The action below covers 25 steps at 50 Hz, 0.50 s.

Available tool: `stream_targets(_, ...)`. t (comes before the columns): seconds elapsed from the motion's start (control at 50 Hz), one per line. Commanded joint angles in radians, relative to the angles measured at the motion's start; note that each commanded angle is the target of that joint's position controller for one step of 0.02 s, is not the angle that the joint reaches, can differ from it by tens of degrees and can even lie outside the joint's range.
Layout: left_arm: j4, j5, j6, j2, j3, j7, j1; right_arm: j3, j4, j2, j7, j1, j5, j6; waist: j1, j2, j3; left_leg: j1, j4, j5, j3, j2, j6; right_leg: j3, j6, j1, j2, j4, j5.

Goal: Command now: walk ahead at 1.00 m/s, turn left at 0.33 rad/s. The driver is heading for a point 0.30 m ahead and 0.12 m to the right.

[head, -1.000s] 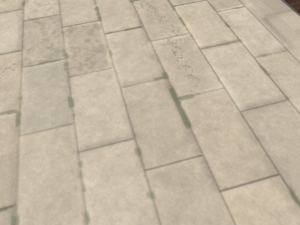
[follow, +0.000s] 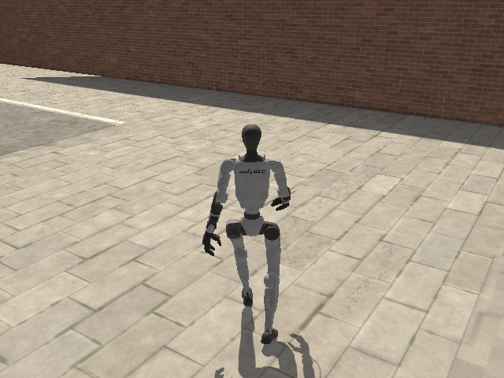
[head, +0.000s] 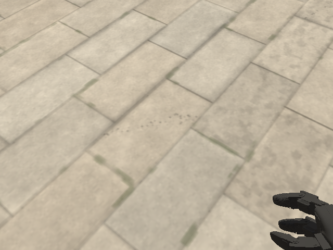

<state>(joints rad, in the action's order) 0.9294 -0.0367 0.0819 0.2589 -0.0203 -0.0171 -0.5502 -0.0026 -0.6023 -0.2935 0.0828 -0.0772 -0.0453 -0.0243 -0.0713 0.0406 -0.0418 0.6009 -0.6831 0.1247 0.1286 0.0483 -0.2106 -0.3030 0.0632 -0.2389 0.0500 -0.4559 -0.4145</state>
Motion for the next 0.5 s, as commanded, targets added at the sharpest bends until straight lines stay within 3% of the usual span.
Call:
stream_targets(0.02,-0.137,-0.001,0.002,0.153,-0.033,0.002,0.133,0.113,-0.138,-0.269,-0.062,0.505,0.008,0.009,0.254,0.151,0.238,-0.974,0.077,0.076,-0.367,-0.18,-0.031,0.072,-0.104,0.728,0.001,-0.96,0.029)
stream_targets(0.04,-0.208,0.06,0.008,0.135,-0.016,0.0,0.015,0.118,-0.077,-0.328,-0.072,0.47,-0.008,0.008,0.187,0.185,0.491,-1.186,0.227,0.094,-0.873,-0.468,-0.205,0.319,-0.109,0.983,-0.062,-1.236,-0.099)
stream_targets(0.06,-0.215,0.057,0.018,0.194,-0.026,-0.002,0.185,0.118,-0.085,-0.256,-0.088,0.493,-0.008,0.008,0.248,-0.027,0.389,-1.055,0.345,0.22,-0.806,-0.415,-0.165,0.38,-0.117,1.054,-0.03,-1.215,0.042)
stream_targets(0.08,-0.212,0.059,0.018,0.16,-0.019,0.005,0.195,0.104,-0.128,-0.206,-0.095,0.451,-0.003,-0.009,0.18,-0.051,0.165,-0.824,0.398,0.21,-0.673,-0.394,-0.133,0.362,-0.12,1.058,0.017,-1.114,0.09)
stream_targets(0.1,-0.2,0.039,0.009,0.135,-0.014,0.012,0.216,0.089,-0.146,-0.148,-0.091,0.413,-0.003,-0.035,0.128,-0.125,0.072,-0.644,0.428,0.177,-0.588,-0.352,-0.095,0.381,-0.121,0.996,0.064,-1.005,0.11)
stream_targets(0.12,-0.171,0.023,-0.012,0.114,-0.01,0.019,0.187,0.075,-0.147,-0.116,-0.095,0.371,-0.002,-0.056,0.078,-0.14,0.01,-0.496,0.443,-0.009,-0.493,-0.323,-0.079,0.388,-0.11,0.901,0.073,-0.957,0.113)
stream_targets(0.14,-0.147,0.012,-0.036,0.095,-0.009,0.027,0.144,0.061,-0.162,-0.082,-0.093,0.366,0.011,-0.072,0.038,-0.119,-0.02,-0.385,0.463,-0.202,-0.404,-0.302,-0.068,0.392,-0.094,0.812,0.075,-0.903,0.096)
stream_targets(0.18,-0.144,0.007,-0.053,0.067,-0.011,0.038,0.149,0.052,-0.194,-0.062,-0.082,0.372,0.03,-0.097,0.006,-0.079,-0.044,-0.343,0.472,-0.512,-0.257,-0.259,-0.048,0.374,-0.077,0.787,0.062,-0.759,0.088)
stream_targets(0.22,-0.181,0.006,-0.045,0.036,-0.003,0.045,0.245,0.048,-0.213,-0.066,-0.073,0.35,0.036,-0.106,0.0,-0.024,-0.066,-0.319,0.484,-0.688,-0.114,-0.172,-0.009,0.311,-0.077,0.771,0.041,-0.541,0.225)
stream_targets(0.24,-0.207,0.074,-0.005,0.038,-0.007,0.027,0.334,0.041,-0.179,-0.02,-0.082,0.262,0.062,-0.106,0.023,-0.028,-0.033,-0.325,0.469,-0.619,-0.108,-0.149,0.01,0.315,-0.066,0.766,0.039,-0.448,0.309)
stream_targets(0.26,-0.222,0.069,0.017,0.018,0.006,0.031,0.384,0.043,-0.183,-0.052,-0.093,0.274,0.075,-0.102,0.039,-0.035,-0.014,-0.346,0.463,-0.586,-0.076,-0.124,0.023,0.278,-0.061,0.74,0.016,-0.297,0.415)
stream_targets(0.28,-0.237,0.052,0.032,-0.003,0.013,0.038,0.452,0.05,-0.207,-0.081,-0.104,0.347,0.078,-0.098,0.087,-0.041,0.003,-0.384,0.458,-0.576,-0.081,-0.124,0.026,0.245,-0.052,0.716,-0.015,-0.179,0.539)
stream_targets(0.3,-0.255,0.044,0.039,-0.006,0.014,0.047,0.493,0.055,-0.234,-0.109,-0.11,0.422,0.074,-0.091,0.116,-0.036,0.021,-0.434,0.461,-0.569,-0.104,-0.147,0.032,0.236,-0.053,0.69,-0.041,-0.107,0.64)
stream_targets(0.32,-0.265,0.044,0.04,0.013,0.007,0.054,0.503,0.06,-0.254,-0.128,-0.114,0.452,0.069,-0.082,0.115,-0.006,0.025,-0.479,0.445,-0.55,-0.118,-0.162,0.048,0.248,-0.064,0.675,-0.056,-0.051,0.686)
stream_targets(0.36,-0.254,0.037,0.038,0.077,-0.016,0.064,0.442,0.063,-0.268,-0.137,-0.116,0.456,0.056,-0.065,0.074,0.043,0.06,-0.561,0.359,-0.614,-0.133,-0.175,0.083,0.255,-0.099,0.603,-0.097,-0.018,0.676)
stream_targets(0.38,-0.225,0.032,0.036,0.112,-0.032,0.064,0.357,0.065,-0.266,-0.142,-0.115,0.436,0.051,-0.055,0.025,0.058,0.1,-0.586,0.273,-0.684,-0.131,-0.172,0.1,0.252,-0.115,0.519,-0.123,-0.026,0.653)
stream_targets(0.4,-0.185,0.028,0.035,0.136,-0.046,0.061,0.239,0.066,-0.258,-0.148,-0.112,0.39,0.049,-0.043,-0.053,0.056,0.143,-0.572,0.119,-0.717,-0.107,-0.15,0.13,0.252,-0.132,0.396,-0.126,-0.007,0.684)
stream_targets(0.42,-0.159,0.019,0.03,0.177,-0.057,0.05,0.159,0.062,-0.243,-0.137,-0.11,0.383,0.042,-0.039,-0.091,0.002,0.194,-0.495,-0.107,-0.543,-0.09,-0.1,0.173,0.324,-0.165,0.25,-0.031,-0.013,0.97)
stream_targets(0.44,-0.163,-0.026,0.024,0.23,-0.05,0.045,0.153,0.025,-0.261,0.004,-0.093,0.587,0.027,-0.037,0.01,-0.298,0.362,-0.178,-0.608,0.363,-0.1,0.046,0.249,0.659,-0.393,-0.097,0.288,-0.149,1.472)
stream_targets(0.46,-0.164,-0.024,0.025,0.134,-0.029,0.053,0.114,0.017,-0.324,-0.013,-0.077,0.703,0.062,-0.04,-0.017,-0.231,0.593,-0.117,-0.785,0.564,-0.364,0.09,0.253,0.895,-0.495,-0.217,0.37,-0.115,1.446)
stream_targets(0.48,-0.19,0.006,0.017,0.139,-0.034,0.056,0.214,0.042,-0.296,-0.109,-0.075,0.592,0.084,-0.036,-0.023,-0.142,0.499,-0.087,-0.777,0.526,-0.392,0.034,0.251,0.798,-0.46,-0.09,0.332,-0.065,1.286)
stream_targets(0.5,-0.2,0.031,0.008,0.125,-0.031,0.054,0.321,0.051,-0.255,-0.132,-0.086,0.475,0.077,-0.026,0.011,-0.062,0.346,-0.062,-0.694,0.466,-0.331,-0.015,0.251,0.713,-0.41,0.085,0.283,-0.017,1.086)
